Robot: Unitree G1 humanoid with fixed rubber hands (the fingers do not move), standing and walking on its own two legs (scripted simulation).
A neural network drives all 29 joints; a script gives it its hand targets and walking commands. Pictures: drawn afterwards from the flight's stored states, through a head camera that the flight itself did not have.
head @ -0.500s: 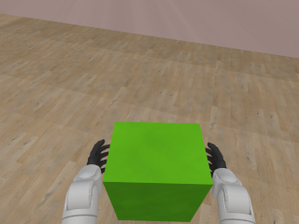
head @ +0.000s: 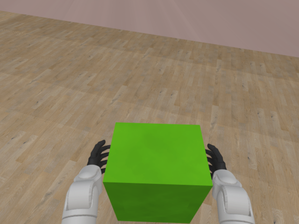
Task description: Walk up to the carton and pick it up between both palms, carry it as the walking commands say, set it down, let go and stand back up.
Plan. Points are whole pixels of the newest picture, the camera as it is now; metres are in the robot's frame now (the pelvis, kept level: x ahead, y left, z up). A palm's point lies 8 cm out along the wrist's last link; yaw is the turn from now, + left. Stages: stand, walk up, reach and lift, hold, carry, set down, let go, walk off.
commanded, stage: carry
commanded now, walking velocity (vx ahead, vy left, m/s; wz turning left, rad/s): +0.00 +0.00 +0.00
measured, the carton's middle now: (155, 176) +0.28 +0.01 -0.05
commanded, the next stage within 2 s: hold in 0.18 s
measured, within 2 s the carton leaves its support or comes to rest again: neither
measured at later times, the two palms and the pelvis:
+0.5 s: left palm (100, 165) +0.26 +0.16 +0.04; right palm (225, 173) +0.26 -0.17 +0.04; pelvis +0.00 -0.01 +0.01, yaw +4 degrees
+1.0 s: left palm (106, 168) +0.27 +0.15 +0.00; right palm (220, 168) +0.30 -0.17 +0.00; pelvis -0.01 -0.04 +0.00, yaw +3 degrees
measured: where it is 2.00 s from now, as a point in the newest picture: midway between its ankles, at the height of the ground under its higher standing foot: outside the picture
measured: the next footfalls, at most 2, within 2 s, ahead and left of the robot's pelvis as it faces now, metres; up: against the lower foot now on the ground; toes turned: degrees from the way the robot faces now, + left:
none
